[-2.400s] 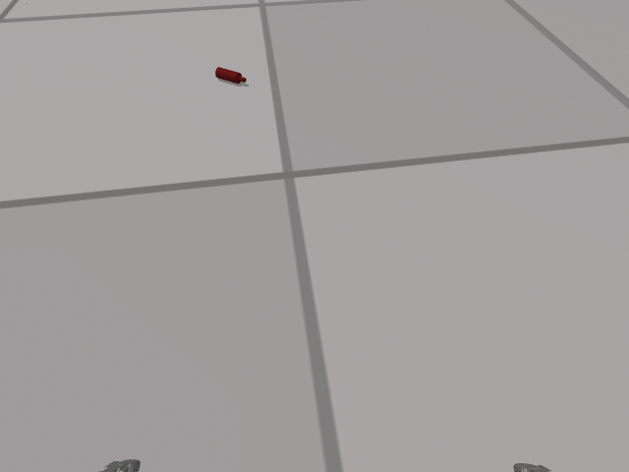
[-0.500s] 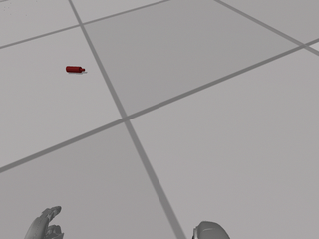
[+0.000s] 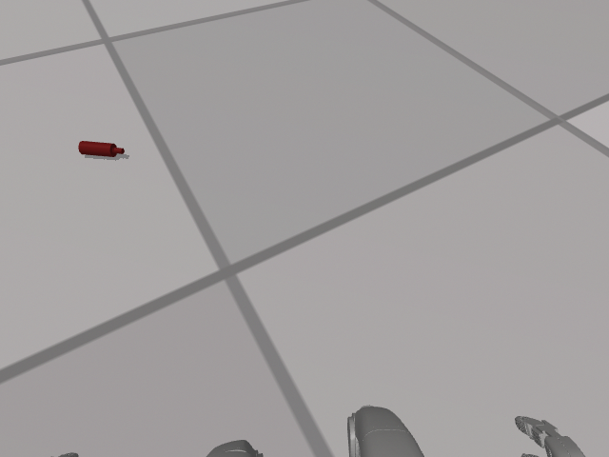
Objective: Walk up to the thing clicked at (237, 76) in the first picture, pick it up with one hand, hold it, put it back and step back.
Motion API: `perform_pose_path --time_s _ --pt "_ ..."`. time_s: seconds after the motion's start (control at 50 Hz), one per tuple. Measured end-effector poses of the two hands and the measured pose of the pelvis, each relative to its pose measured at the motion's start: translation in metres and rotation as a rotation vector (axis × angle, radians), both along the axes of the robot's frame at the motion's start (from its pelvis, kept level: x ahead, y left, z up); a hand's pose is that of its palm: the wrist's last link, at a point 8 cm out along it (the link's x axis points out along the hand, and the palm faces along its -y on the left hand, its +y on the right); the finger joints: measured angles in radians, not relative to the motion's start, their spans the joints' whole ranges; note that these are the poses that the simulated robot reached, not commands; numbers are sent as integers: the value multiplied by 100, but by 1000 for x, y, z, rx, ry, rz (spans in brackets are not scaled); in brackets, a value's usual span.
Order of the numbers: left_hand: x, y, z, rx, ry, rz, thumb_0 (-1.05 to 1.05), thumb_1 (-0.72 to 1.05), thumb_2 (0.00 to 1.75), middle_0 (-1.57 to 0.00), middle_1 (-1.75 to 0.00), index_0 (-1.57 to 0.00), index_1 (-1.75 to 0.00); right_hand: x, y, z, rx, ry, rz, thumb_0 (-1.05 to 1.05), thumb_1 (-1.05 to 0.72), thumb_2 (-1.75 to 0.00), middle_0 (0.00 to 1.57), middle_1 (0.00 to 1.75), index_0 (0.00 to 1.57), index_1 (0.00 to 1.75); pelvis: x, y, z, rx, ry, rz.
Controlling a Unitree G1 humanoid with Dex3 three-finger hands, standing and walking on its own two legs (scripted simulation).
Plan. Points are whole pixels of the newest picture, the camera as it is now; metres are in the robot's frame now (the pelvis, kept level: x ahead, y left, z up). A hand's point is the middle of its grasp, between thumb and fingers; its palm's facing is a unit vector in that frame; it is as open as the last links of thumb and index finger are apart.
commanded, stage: walk up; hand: left
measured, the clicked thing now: (102, 149) +1.44 +0.90 -0.73
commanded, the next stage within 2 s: none
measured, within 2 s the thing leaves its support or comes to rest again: neither
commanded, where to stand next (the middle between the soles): +1.08 +0.72 m, yaw -11 degrees
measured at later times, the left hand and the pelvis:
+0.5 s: hand (73, 318) +0.32 +0.38 -0.11, palm faces -0.03 -0.86 -0.50, open 7.3 cm; pelvis +0.25 +0.08 +0.00, yaw -2 degrees
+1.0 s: hand (59, 206) +0.58 +0.50 -0.13, palm faces -0.15 -0.86 -0.49, open 7.3 cm; pelvis +0.47 +0.22 -0.01, yaw -6 degrees
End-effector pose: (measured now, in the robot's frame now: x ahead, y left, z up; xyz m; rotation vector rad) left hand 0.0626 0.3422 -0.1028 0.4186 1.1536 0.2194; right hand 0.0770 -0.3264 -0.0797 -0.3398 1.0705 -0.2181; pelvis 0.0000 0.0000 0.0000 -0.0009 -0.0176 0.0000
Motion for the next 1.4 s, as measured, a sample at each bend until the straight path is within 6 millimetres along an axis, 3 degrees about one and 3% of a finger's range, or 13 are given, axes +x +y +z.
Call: perform_pose_path --time_s 0.16,0.22,0.28,0.34,0.46,0.64,0.72,0.86,0.98,1.08,1.2,1.3,1.4 --pt "126 10 26 10 -34 -90 1 91 89 -20 -30 -21 -30 7 27 -24 58 144 -103 1 -90 -90 21 30 20 30 86 29 5 23 1 -31" --pt "176 13 28 33 -74 -110 1 90 89 -20 -30 -21 -30 30 34 -44 85 180 -119 1 -90 -90 21 30 20 30 123 32 -4 27 0 -42" --pt "215 18 26 61 -138 -101 0 90 89 -20 -30 -21 -30 68 45 -62 100 196 -98 1 -90 -90 21 30 20 30 154 35 -15 -6 -4 -45" --pt "235 26 32 66 -169 -70 0 90 89 -21 -30 -21 -30 120 59 -62 113 175 -52 1 -90 -90 20 30 20 30 180 44 -12 -22 -8 -39" --pt "249 59 38 77 -110 -37 0 90 89 -21 -30 -21 -30 231 82 -41 106 40 14 1 -90 -90 21 30 20 30 231 72 -1 -35 -11 -36" --pt "289 157 5 92 29 -4 0 90 89 -21 -30 -21 -30 361 130 -17 6 -53 50 1 -90 -90 20 30 20 30 321 146 -19 -38 7 -40" --pt "333 187 -7 94 71 6 1 90 89 -21 -30 -21 -30 380 160 -13 -15 -69 1 1 -90 -90 20 30 20 30 353 174 -20 -17 2 -51" --pt "430 193 5 37 22 -83 1 91 89 -20 -30 -21 -30 373 199 -13 14 55 -83 1 -90 -90 21 30 20 30 409 202 -1 1 0 -79" --pt "505 195 16 52 -26 -135 0 90 89 -21 -30 -21 -30 385 219 -40 69 136 -134 1 -90 -90 21 30 20 30 464 218 -7 13 -6 -97" --pt "543 216 19 103 -103 -104 0 90 89 -21 -30 -21 -30 434 240 -65 94 163 -100 1 -90 -90 20 30 20 30 501 231 -20 -28 -14 -90" --pt "559 257 35 136 -93 -62 0 90 89 -21 -30 -21 -30 516 270 -55 102 88 -31 1 -90 -90 21 30 20 30 539 262 -11 -36 -18 -73" --pt "572 308 32 155 -34 -55 0 90 89 -21 -30 -21 -30 576 292 -41 68 31 -13 1 -90 -90 21 30 20 30 574 300 -13 -32 -7 -77" --pt "605 373 7 170 26 -48 0 90 89 -21 -30 -21 -30 621 323 -34 -10 -18 -33 1 -90 -90 20 30 20 30 615 350 -30 -11 -2 -85"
